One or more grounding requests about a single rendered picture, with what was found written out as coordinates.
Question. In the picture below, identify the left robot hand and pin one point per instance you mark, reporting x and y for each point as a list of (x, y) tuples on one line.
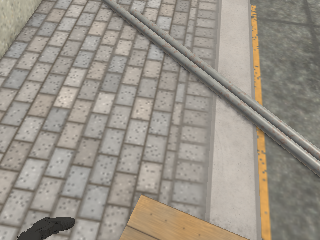
[(46, 227)]

